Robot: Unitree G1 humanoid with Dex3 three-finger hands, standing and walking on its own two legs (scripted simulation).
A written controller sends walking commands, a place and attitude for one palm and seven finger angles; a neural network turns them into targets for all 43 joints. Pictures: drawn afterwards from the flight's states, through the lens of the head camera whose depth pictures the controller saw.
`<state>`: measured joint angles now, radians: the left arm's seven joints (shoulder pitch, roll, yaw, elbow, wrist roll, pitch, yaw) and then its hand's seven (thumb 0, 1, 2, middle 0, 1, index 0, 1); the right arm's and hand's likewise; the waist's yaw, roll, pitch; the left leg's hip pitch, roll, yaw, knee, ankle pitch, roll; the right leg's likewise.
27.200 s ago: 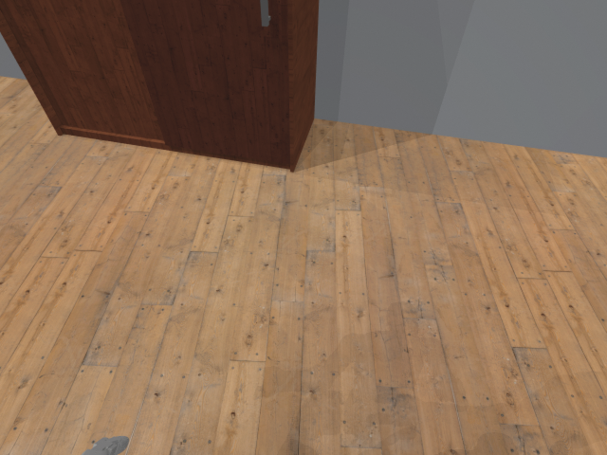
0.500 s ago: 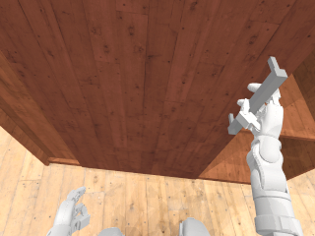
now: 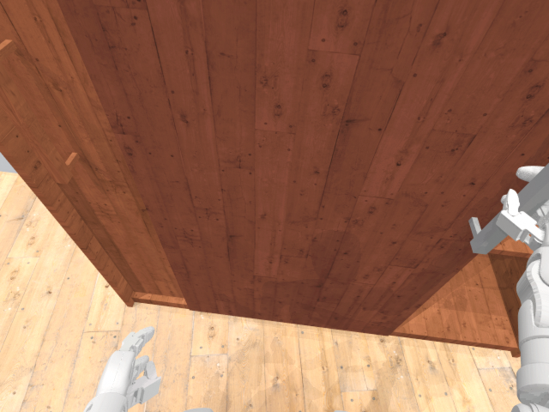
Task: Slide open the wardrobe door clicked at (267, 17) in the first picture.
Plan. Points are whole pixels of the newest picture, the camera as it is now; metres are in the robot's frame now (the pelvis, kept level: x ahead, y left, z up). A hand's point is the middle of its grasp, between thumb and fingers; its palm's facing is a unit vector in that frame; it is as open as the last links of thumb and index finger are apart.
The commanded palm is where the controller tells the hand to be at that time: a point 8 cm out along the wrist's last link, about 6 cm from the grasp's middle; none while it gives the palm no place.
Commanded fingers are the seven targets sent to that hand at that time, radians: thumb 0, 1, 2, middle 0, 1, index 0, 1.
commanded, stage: stop walking and hold the door there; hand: right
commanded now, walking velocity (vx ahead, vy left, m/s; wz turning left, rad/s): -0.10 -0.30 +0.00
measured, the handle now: (516, 195) +0.42 -0.34 +0.10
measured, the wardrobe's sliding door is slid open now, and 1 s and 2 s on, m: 0.46 0.46 0.46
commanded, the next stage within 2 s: loosen the grip on the handle in 1.96 s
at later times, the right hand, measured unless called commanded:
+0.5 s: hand (510, 213) +0.37 -0.30 +0.11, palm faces +0.46 +0.86 -0.22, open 5.9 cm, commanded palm +0.33 -0.34 +0.10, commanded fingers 0.00 -0.90 -0.90 0.45 1.40 0.45 1.40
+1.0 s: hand (513, 213) +0.37 -0.30 +0.12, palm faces +0.40 +0.89 -0.23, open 5.7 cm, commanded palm +0.33 -0.34 +0.10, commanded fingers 0.00 -0.90 -0.90 0.45 1.40 0.45 1.40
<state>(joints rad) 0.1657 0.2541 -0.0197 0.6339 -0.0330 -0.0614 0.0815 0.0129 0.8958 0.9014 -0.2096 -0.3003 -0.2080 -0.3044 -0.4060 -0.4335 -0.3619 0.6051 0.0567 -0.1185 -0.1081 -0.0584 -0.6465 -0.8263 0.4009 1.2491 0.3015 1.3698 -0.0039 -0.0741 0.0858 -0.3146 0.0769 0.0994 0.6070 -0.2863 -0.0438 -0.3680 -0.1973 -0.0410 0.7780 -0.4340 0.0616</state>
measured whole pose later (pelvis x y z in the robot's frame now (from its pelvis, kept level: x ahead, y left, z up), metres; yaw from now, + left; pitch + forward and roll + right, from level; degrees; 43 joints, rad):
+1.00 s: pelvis -0.04 -0.03 +0.01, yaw +3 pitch +0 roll +1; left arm 0.34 0.34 0.02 0.76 -0.04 -0.04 0.11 0.01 0.90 0.90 -0.21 -0.30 -0.20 -0.30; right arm -0.60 -0.49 -0.34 1.06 0.02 -0.20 -0.10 -0.04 -0.67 -0.79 0.34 1.26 0.39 1.40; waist 0.04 -0.05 0.00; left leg -0.25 0.04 0.07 0.53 -0.27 -0.02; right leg -0.39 -0.03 -0.08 0.66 -0.32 0.01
